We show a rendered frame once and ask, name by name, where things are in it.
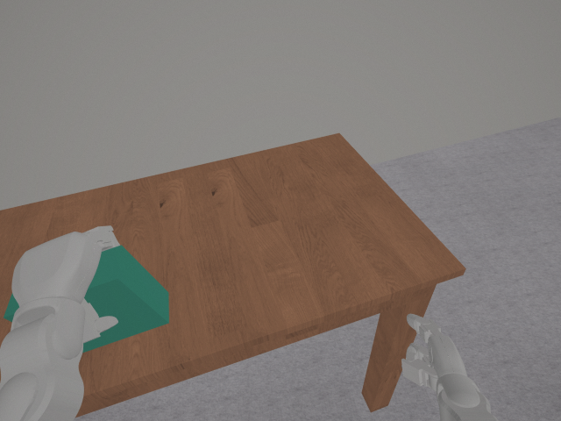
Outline left robot forearm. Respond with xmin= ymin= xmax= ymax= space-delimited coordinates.
xmin=0 ymin=297 xmax=85 ymax=421

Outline table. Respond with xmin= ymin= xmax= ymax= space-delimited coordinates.
xmin=0 ymin=133 xmax=466 ymax=417

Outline right robot hand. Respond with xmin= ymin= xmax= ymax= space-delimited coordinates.
xmin=401 ymin=314 xmax=467 ymax=392

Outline right robot forearm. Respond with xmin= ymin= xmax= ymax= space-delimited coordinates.
xmin=437 ymin=374 xmax=499 ymax=421

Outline left robot hand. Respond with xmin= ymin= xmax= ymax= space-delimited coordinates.
xmin=11 ymin=225 xmax=120 ymax=343

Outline sponge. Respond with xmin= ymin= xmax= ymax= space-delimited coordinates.
xmin=4 ymin=245 xmax=169 ymax=353

